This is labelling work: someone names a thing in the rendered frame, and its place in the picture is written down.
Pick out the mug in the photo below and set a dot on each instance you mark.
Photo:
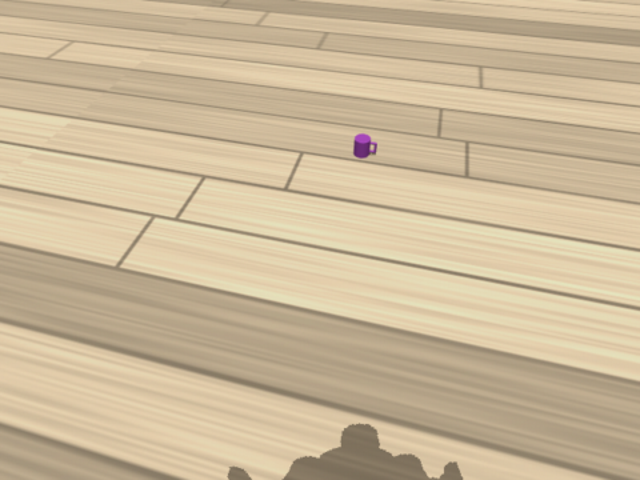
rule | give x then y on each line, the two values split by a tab
362	146

